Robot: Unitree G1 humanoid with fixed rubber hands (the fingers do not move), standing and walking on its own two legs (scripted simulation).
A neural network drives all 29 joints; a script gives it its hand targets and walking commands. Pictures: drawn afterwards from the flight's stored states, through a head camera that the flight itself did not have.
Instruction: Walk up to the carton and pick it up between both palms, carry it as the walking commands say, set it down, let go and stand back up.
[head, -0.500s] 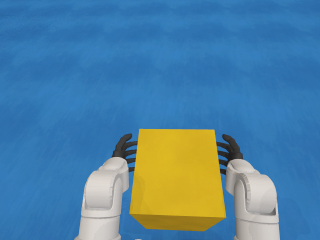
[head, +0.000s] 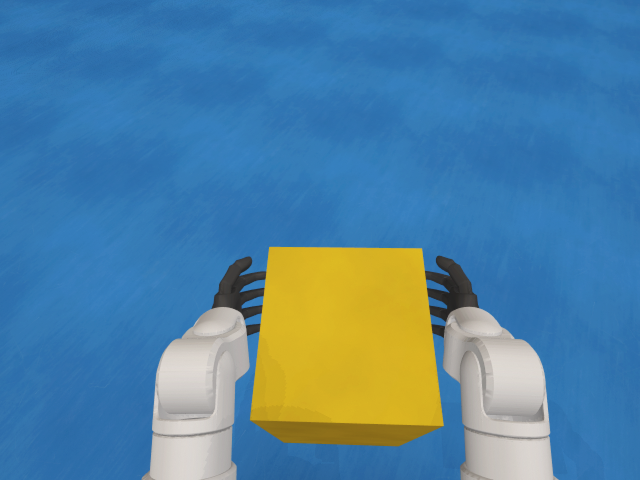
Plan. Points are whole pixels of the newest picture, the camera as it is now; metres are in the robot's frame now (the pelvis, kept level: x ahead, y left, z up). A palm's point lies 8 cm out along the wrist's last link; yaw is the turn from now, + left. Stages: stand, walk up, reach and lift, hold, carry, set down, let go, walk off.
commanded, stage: carry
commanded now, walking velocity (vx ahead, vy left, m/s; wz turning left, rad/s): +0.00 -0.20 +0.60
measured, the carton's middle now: (342, 360) +0.29 +0.01 +0.00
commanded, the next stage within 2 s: none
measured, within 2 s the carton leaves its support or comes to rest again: neither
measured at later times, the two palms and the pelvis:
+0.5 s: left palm (225, 435) +0.18 +0.12 +0.08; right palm (470, 350) +0.27 -0.12 +0.08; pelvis -0.05 -0.11 +0.01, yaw +18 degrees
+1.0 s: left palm out of the picture +0.08 +0.05 +0.07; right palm (505, 378) +0.24 -0.16 +0.08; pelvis -0.07 -0.23 +0.00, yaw +35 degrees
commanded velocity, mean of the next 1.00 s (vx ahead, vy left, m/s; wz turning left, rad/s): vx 0.00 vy -0.19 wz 0.58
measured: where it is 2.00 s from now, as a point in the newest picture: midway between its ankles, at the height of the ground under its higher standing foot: outside the picture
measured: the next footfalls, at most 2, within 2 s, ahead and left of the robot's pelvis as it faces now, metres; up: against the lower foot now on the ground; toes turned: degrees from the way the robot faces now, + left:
left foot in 0.28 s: -0.02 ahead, +0.04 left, +0.00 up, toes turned +20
right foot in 0.60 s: +0.04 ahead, -0.26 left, +0.00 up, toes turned +16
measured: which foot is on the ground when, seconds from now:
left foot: down 0.00-0.00, up 0.02-0.26, down 0.28-0.60, up 0.62-0.84, down 0.86-1.00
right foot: down 0.00-0.28, up 0.30-0.58, down 0.60-0.86, up 0.88-1.00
